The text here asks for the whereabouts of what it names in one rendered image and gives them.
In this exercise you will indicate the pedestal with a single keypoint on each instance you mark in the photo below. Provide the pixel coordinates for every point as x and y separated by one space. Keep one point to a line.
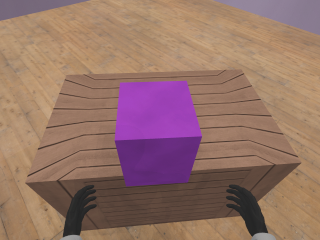
241 145

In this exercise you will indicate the carton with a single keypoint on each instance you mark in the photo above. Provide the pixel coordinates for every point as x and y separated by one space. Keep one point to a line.
157 134

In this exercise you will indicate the right robot hand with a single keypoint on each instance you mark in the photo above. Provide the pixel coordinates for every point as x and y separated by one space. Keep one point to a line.
249 209

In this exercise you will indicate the left robot hand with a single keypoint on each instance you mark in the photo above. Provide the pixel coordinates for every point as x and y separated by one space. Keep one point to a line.
76 211

